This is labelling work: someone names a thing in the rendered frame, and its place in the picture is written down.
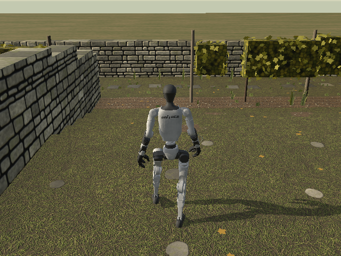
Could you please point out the right robot hand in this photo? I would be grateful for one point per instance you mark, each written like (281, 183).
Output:
(195, 149)

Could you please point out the right robot forearm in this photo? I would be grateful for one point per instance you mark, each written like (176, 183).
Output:
(195, 140)

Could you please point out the left robot forearm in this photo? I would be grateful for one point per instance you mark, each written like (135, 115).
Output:
(144, 144)

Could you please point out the right robot thigh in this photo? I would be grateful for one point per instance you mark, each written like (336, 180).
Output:
(183, 165)

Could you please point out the left robot upper arm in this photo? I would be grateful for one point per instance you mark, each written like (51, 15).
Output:
(151, 121)

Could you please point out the left robot hand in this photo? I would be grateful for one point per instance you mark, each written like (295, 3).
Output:
(140, 160)

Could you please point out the right robot upper arm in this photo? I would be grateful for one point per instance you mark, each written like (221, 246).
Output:
(189, 120)

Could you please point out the humanoid robot torso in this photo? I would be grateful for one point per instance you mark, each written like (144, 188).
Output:
(170, 128)

